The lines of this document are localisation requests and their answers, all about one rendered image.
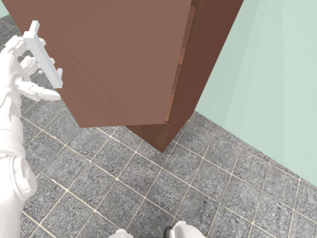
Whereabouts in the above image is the right robot foot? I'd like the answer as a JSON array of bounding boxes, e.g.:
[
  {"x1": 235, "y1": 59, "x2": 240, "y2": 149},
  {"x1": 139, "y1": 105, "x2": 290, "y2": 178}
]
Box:
[{"x1": 163, "y1": 226, "x2": 173, "y2": 238}]

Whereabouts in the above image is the robot left shin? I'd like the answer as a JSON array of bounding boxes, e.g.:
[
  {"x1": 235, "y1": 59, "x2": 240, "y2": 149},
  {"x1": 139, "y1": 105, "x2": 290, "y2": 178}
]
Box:
[{"x1": 116, "y1": 229, "x2": 127, "y2": 233}]

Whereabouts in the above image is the handle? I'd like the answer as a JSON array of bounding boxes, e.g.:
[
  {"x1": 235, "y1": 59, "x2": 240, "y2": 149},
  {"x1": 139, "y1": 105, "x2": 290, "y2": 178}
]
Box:
[{"x1": 22, "y1": 20, "x2": 63, "y2": 88}]

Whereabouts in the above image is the cupboard door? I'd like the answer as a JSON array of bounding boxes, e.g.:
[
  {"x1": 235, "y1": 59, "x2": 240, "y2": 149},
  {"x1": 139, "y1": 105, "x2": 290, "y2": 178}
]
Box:
[{"x1": 1, "y1": 0, "x2": 192, "y2": 128}]

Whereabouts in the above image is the left robot upper arm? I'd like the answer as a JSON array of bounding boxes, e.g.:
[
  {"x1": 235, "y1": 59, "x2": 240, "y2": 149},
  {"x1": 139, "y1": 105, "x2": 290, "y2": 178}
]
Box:
[{"x1": 0, "y1": 156, "x2": 37, "y2": 238}]

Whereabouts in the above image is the left robot forearm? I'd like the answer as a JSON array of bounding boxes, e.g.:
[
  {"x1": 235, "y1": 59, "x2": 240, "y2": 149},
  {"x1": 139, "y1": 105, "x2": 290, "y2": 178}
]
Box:
[{"x1": 0, "y1": 86, "x2": 26, "y2": 159}]

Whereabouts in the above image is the robot left hand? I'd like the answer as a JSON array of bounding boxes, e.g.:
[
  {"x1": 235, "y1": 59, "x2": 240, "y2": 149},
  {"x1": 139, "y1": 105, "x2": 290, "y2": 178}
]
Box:
[{"x1": 0, "y1": 35, "x2": 61, "y2": 102}]

